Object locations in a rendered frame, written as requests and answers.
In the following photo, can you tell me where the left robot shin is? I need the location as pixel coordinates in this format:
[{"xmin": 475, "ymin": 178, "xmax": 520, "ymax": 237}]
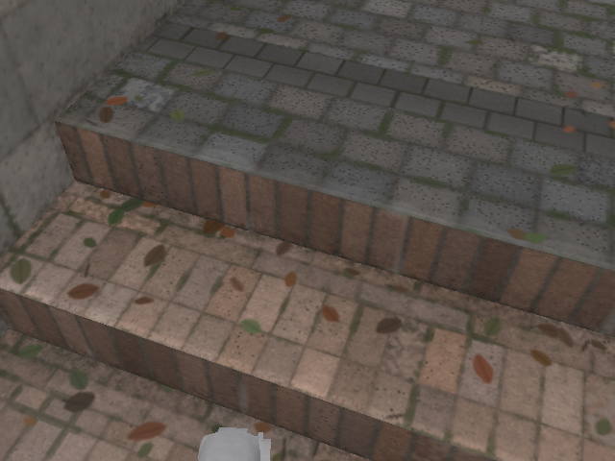
[{"xmin": 198, "ymin": 434, "xmax": 211, "ymax": 459}]

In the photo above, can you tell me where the robot left thigh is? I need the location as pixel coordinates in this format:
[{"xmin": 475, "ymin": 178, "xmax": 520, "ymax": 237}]
[{"xmin": 198, "ymin": 427, "xmax": 271, "ymax": 461}]

